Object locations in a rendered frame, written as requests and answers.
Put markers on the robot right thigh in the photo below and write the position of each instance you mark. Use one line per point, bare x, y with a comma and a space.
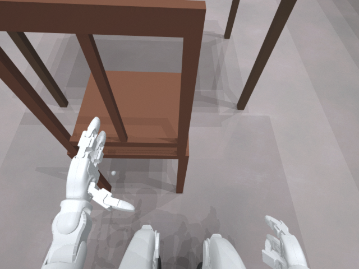
219, 253

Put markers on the robot thigh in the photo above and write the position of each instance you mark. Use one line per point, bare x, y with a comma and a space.
219, 253
142, 250

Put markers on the left robot hand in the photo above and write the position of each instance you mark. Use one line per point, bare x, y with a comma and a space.
83, 169

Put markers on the right robot hand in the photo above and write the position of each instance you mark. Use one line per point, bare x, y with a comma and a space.
287, 251

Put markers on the robot left thigh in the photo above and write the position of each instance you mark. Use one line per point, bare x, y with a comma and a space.
142, 250

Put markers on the robot left forearm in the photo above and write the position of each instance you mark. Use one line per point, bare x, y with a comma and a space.
70, 229

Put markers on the chair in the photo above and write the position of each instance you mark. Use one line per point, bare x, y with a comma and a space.
145, 115

